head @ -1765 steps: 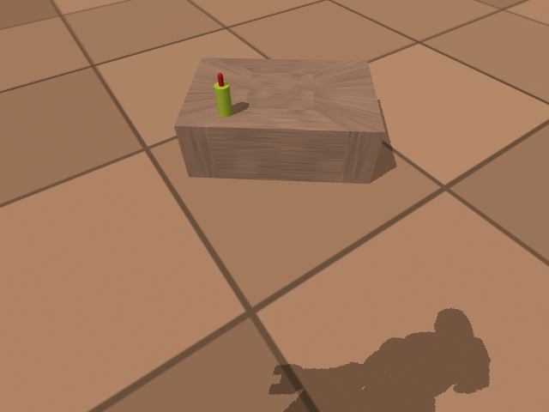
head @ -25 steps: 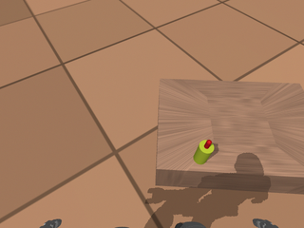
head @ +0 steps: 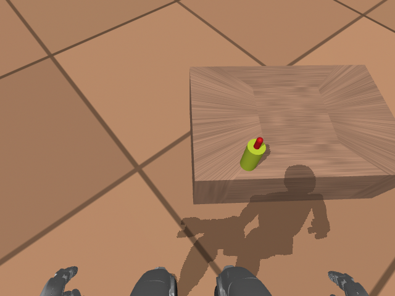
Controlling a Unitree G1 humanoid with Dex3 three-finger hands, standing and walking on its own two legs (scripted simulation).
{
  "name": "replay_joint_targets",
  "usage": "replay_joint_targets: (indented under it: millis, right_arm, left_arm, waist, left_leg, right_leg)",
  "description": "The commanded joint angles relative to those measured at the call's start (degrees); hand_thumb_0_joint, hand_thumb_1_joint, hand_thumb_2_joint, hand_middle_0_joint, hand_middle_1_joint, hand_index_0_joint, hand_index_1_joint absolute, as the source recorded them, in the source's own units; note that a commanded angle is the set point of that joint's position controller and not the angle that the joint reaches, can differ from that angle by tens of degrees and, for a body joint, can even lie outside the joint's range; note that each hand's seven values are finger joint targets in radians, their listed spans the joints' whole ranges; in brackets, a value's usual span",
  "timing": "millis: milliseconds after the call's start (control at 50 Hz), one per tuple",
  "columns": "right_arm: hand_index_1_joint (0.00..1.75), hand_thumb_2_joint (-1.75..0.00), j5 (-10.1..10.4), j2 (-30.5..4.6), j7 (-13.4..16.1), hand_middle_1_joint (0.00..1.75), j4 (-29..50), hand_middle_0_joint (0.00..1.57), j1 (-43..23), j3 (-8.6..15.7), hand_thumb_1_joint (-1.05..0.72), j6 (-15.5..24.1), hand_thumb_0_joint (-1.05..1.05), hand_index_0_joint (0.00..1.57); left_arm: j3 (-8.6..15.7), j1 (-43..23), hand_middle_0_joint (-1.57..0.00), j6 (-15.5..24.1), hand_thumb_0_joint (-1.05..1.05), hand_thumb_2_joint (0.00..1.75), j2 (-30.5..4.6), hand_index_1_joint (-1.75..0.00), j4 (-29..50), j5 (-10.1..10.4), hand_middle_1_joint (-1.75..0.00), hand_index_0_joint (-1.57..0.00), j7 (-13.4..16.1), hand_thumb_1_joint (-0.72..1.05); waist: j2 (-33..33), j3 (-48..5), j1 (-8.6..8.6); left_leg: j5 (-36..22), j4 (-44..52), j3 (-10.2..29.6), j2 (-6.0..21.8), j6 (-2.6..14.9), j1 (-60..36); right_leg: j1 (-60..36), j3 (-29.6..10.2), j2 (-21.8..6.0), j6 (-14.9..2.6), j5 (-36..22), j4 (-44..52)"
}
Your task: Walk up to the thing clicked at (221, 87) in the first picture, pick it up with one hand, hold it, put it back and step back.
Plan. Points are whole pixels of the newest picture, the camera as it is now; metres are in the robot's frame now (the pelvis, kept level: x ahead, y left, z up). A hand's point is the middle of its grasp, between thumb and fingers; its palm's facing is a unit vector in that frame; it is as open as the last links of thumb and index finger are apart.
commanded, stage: step back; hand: right
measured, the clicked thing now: (253, 152) +0.55 -0.22 -0.33
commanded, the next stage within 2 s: none
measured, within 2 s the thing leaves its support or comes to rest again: neither
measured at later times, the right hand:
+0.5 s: hand out of the picture -0.02 -0.25 -0.13, palm faces -0.09 +0.90 -0.42, open 7.4 cm
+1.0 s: hand out of the picture -0.17 -0.32 -0.15, palm faces +0.00 +0.93 -0.36, open 7.4 cm
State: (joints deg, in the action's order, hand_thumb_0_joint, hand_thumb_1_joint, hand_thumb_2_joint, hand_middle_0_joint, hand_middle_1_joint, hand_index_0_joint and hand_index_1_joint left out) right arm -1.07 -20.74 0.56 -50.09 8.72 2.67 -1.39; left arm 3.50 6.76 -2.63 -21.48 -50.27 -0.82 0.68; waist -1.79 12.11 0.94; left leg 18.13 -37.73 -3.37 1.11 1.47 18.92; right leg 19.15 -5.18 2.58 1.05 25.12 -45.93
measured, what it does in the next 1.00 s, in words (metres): walks backwards: right foot, then left foot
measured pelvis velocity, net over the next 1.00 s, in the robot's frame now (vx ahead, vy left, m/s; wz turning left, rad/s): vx -0.27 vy -0.05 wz -0.03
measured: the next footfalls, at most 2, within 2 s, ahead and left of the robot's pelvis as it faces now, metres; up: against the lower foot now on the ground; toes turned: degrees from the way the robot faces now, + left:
right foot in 0.04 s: +0.03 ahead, -0.12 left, +0.00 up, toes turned +3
left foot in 0.38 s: -0.07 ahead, +0.11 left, +0.00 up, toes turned +0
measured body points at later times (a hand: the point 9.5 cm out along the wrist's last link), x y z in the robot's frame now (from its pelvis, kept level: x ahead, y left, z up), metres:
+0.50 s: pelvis -0.12 +0.01 +0.00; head -0.06 +0.04 +0.45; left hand +0.00 +0.32 -0.13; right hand -0.02 -0.30 -0.10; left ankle -0.11 +0.11 -0.72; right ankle -0.08 -0.13 -0.67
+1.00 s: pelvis -0.27 -0.05 +0.01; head -0.23 -0.08 +0.46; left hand -0.20 +0.26 -0.09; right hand -0.17 -0.37 -0.12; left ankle -0.25 +0.10 -0.64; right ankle -0.26 -0.16 -0.72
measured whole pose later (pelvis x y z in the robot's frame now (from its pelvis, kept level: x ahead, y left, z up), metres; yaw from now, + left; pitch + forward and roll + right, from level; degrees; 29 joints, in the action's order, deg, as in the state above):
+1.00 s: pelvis -0.27 -0.05 +0.01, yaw -2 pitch -2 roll +3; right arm 0.1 -23.3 1.0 -48.3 9.9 2.8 -2.9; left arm 4.1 13.6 -3.4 -19.8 -49.0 -2.1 -0.5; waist 1.0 7.2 -1.5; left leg 25.3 -64.4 7.7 -6.5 -0.3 29.9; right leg 15.5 -2.4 -1.1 -1.4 18.0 -35.3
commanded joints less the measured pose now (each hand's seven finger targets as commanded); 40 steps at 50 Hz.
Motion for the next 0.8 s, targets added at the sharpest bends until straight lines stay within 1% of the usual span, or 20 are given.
replay_joint_targets:
  millis: [0, 20, 40, 60, 80, 140, 200, 280, 320, 340, 360, 380, 400, 420, 440, 480, 500, 660, 740, 780]
  right_arm:
    - [0.3, -0.9, 0.9, -14.8, 0.9, 0.3, 4.1, 0.2, -0.5, 3.9, -0.9, -0.2, 0.0, 0.2]
    - [0.3, -0.9, 1.5, -12.4, 0.8, 0.3, 4.6, 0.2, -0.5, 3.1, -0.9, -0.2, 0.0, 0.2]
    - [0.3, -0.9, 1.8, -10.3, 0.7, 0.3, 5.8, 0.2, -1.0, 2.1, -0.9, -0.1, 0.0, 0.2]
    - [0.3, -0.9, 1.6, -10.8, 1.6, 0.3, 5.5, 0.2, -3.1, 2.6, -0.9, -0.7, 0.0, 0.2]
    - [0.3, -0.9, 1.1, -12.7, 1.9, 0.3, 4.5, 0.2, -1.5, 3.4, -0.9, -0.9, 0.0, 0.2]
    - [0.3, -0.9, 1.7, -12.0, 1.5, 0.3, 2.6, 0.2, 1.3, 2.7, -0.9, -0.6, 0.0, 0.2]
    - [0.3, -0.9, 1.5, -12.1, 1.8, 0.3, 2.8, 0.2, 2.6, 2.1, -0.9, -0.1, 0.0, 0.2]
    - [0.3, -0.9, 0.8, -10.8, 1.6, 0.3, 3.9, 0.2, 3.2, 2.0, -0.9, 0.6, 0.0, 0.2]
    - [0.3, -0.9, 0.2, -10.9, 1.4, 0.3, 3.0, 0.2, 5.5, 2.7, -0.9, 1.0, 0.0, 0.2]
    - [0.3, -0.9, -0.1, -10.8, 1.2, 0.3, 2.2, 0.2, 7.0, 3.0, -0.9, 1.3, 0.0, 0.2]
    - [0.3, -0.9, -1.0, -11.9, 1.2, 0.3, 3.0, 0.2, 5.6, 3.7, -0.9, 1.7, 0.0, 0.2]
    - [0.3, -0.9, -1.8, -17.0, 1.1, 0.3, 3.7, 0.2, 4.6, 4.8, -0.9, 1.9, 0.0, 0.2]
    - [0.3, -0.9, -1.8, -21.0, 0.5, 0.3, 5.1, 0.2, 1.3, 5.4, -0.9, 1.7, 0.0, 0.2]
    - [0.3, -0.9, -1.3, -22.2, 0.6, 0.3, 5.5, 0.2, 1.8, 5.8, -0.9, 1.8, 0.0, 0.2]
    - [0.3, -0.9, -1.3, -20.1, 0.9, 0.3, 5.3, 0.2, -0.4, 5.4, -0.9, 2.0, 0.0, 0.2]
    - [0.3, -0.9, -1.8, -14.8, 1.0, 0.3, 6.5, 0.2, -4.7, 3.7, -0.9, 2.1, 0.0, 0.2]
    - [0.3, -0.9, -1.3, -14.0, 1.1, 0.3, 6.7, 0.2, -4.5, 3.7, -0.9, 2.1, 0.0, 0.2]
    - [0.3, -0.9, -0.4, -14.5, 1.2, 0.3, 7.5, 0.2, 2.3, 4.6, -0.9, 1.6, 0.0, 0.2]
    - [0.3, -0.9, -0.9, -16.6, 0.8, 0.3, 9.1, 0.2, -1.1, 5.1, -0.9, 0.4, 0.0, 0.2]
    - [0.3, -0.9, -0.5, -17.3, 0.8, 0.3, 9.5, 0.2, -3.5, 5.0, -0.9, -0.5, 0.0, 0.2]
  left_arm:
    - [3.7, 6.4, -0.2, 2.3, 0.0, 0.9, -8.9, -0.3, 2.7, -0.9, -0.3, -0.2, 0.6, 0.9]
    - [4.6, 5.6, -0.2, 2.7, 0.0, 0.9, -12.5, -0.3, 3.2, -1.4, -0.3, -0.2, 0.8, 0.9]
    - [5.5, 4.8, -0.2, 2.9, 0.0, 0.9, -16.0, -0.3, 4.1, -1.5, -0.3, -0.2, 0.8, 0.9]
    - [5.7, 2.0, -0.2, 2.5, 0.0, 0.9, -19.1, -0.3, 5.6, -1.3, -0.3, -0.2, 0.8, 0.9]
    - [5.8, 0.8, -0.2, 2.7, 0.0, 0.9, -18.4, -0.3, 6.8, -1.4, -0.3, -0.2, 0.8, 0.9]
    - [4.5, -1.8, -0.2, 2.2, 0.0, 0.9, -12.3, -0.3, 7.9, -0.3, -0.3, -0.2, 1.0, 0.9]
    - [4.0, 0.1, -0.2, 1.9, 0.0, 0.9, -10.9, -0.3, 9.0, -0.9, -0.3, -0.2, 1.1, 0.9]
    - [4.2, 1.1, -0.2, 1.0, 0.0, 0.9, -11.5, -0.3, 10.0, -1.2, -0.3, -0.2, 1.3, 0.9]
    - [4.0, -0.2, -0.2, 0.4, 0.0, 0.9, -12.3, -0.3, 10.6, -0.6, -0.3, -0.2, 1.0, 0.9]
    - [3.8, -0.3, -0.2, 0.0, 0.0, 0.9, -12.7, -0.3, 10.8, -0.2, -0.3, -0.2, 0.6, 0.9]
    - [3.3, 0.7, -0.2, -0.5, 0.0, 0.9, -11.1, -0.3, 11.1, 0.0, -0.3, -0.2, 0.5, 0.9]
    - [2.8, 1.7, -0.2, -0.5, 0.0, 0.9, -8.8, -0.3, 11.5, 0.2, -0.3, -0.2, 0.3, 0.9]
    - [3.6, 0.1, -0.2, -0.5, 0.0, 0.9, -9.7, -0.3, 11.4, 0.0, -0.3, -0.2, 0.9, 0.9]
    - [4.3, -2.0, -0.2, -0.4, 0.0, 0.9, -11.1, -0.3, 11.0, -0.7, -0.3, -0.2, 1.6, 0.9]
    - [4.4, -1.8, -0.2, -0.4, 0.0, 0.9, -12.0, -0.3, 10.2, -0.7, -0.3, -0.2, 1.4, 0.9]
    - [4.6, 2.3, -0.2, -0.3, 0.0, 0.9, -11.1, -0.3, 8.4, 0.3, -0.3, -0.2, 0.7, 0.9]
    - [4.7, 4.5, -0.2, -0.4, 0.0, 0.9, -11.0, -0.3, 8.1, 0.2, -0.3, -0.2, 0.5, 0.9]
    - [4.2, 4.6, -0.2, 0.3, 0.0, 0.9, -10.1, -0.3, 8.3, -0.6, -0.3, -0.2, 0.1, 0.9]
    - [4.3, 8.9, -0.2, 0.5, 0.0, 0.9, -10.3, -0.3, 5.4, -0.5, -0.3, -0.2, -0.6, 0.9]
    - [4.6, 14.3, -0.2, 0.6, 0.0, 0.9, -10.2, -0.3, 2.5, -0.7, -0.3, -0.2, -0.9, 0.9]
  waist:
    - [7.9, -19.3, -2.0]
    - [2.6, -19.6, -1.76]
    - [-7.9, -18.5, -1.96]
    - [-14.3, -14.9, -4.23]
    - [-12.4, -11.9, -3.44]
    - [-5.3, -11.3, -0.5]
    - [-5.0, -13.7, -2.1]
    - [-9.5, -16.2, -2.52]
    - [-9.7, -17.1, -0.95]
    - [-8.1, -17.0, -0.39]
    - [-5.0, -16.8, -1.16]
    - [8.3, -17.3, -1.42]
    - [12.3, -15.1, -0.9]
    - [14.0, -13.7, 1.88]
    - [11.5, -11.5, 0.25]
    - [8.2, -10.5, -3.42]
    - [9.5, -10.5, -4.04]
    - [11.3, -16.0, 0.97]
    - [14.9, -17.8, -0.47]
    - [13.5, -18.1, -3.11]
  left_leg:
    - [-28.5, -2.0, 9.5, 8.8, 6.65, -13.0]
    - [-19.6, -4.6, 9.1, 5.9, 3.65, -3.9]
    - [-1.0, -12.0, 7.0, -1.2, 0.76, 6.7]
    - [19.6, -23.6, 7.2, -6.1, -0.38, 7.0]
    - [20.9, -29.5, 11.0, -3.8, -1.22, 4.8]
    - [14.3, -30.7, 12.6, -7.7, -1.17, 7.7]
    - [11.3, -25.4, 9.9, -7.4, -2.37, 8.0]
    - [10.6, -5.0, 6.2, -2.5, -2.38, 4.5]
    - [2.9, 7.1, 4.4, -2.2, -1.25, -1.0]
    - [-6.1, 14.6, 2.8, -2.8, -1.0, -6.1]
    - [-11.6, 16.0, 8.7, 0.3, 0.05, -9.9]
    - [-20.0, 17.4, 24.7, 12.5, 3.96, -14.5]
    - [-25.4, 18.0, 31.2, 20.5, 11.23, -9.7]
    - [-23.2, 19.6, 36.0, 24.6, 16.38, -2.5]
    - [-21.5, 19.4, 31.5, 22.6, 15.94, -0.9]
    - [-28.3, 15.8, 17.7, 13.0, 10.26, -5.2]
    - [-28.5, 15.1, 16.0, 12.2, 9.68, -6.7]
    - [-26.6, 11.7, 14.9, 13.5, 13.05, -18.3]
    - [-18.3, 10.1, 14.2, 13.2, 10.55, -11.0]
    - [-12.4, 8.5, 12.7, 11.7, 7.94, -3.2]
  right_leg:
    - [-8.6, 4.4, -0.5, -1.96, -18.0, 24.9]
    - [-15.0, -4.7, -5.5, -3.9, -28.6, 22.0]
    - [-17.8, -17.5, -14.7, -8.49, -37.4, 21.6]
    - [-8.4, -26.2, -24.0, -18.8, -42.7, 23.8]
    - [-3.0, -27.5, -25.3, -20.47, -42.3, 24.0]
    - [-7.1, -10.3, -14.4, -13.41, -44.5, 20.1]
    - [-11.7, -8.3, -12.2, -13.34, -43.0, 18.4]
    - [-16.8, -8.7, -14.1, -12.9, -39.8, 15.8]
    - [-15.2, -8.0, -13.2, -11.31, -36.6, 12.1]
    - [-11.7, -6.6, -11.7, -9.51, -33.2, 9.7]
    - [-5.3, -5.9, -9.0, -6.75, -25.6, 7.0]
    - [5.4, -1.7, -1.6, -3.71, -9.3, -1.8]
    - [9.8, -1.1, 4.7, -1.99, 10.3, -11.4]
    - [6.3, -6.1, 3.8, -1.38, 13.4, -20.1]
    - [6.8, -7.4, 3.0, -1.52, 9.5, -25.0]
    - [9.7, -8.4, 4.4, -1.83, 4.0, -27.5]
    - [10.8, -7.6, 4.9, -1.65, 2.2, -28.0]
    - [7.8, -2.3, 1.4, 2.11, 4.1, -10.5]
    - [-3.1, 2.4, -1.7, 0.24, 0.7, 7.8]
    - [-11.7, 5.3, -1.1, -1.46, -8.2, 18.7]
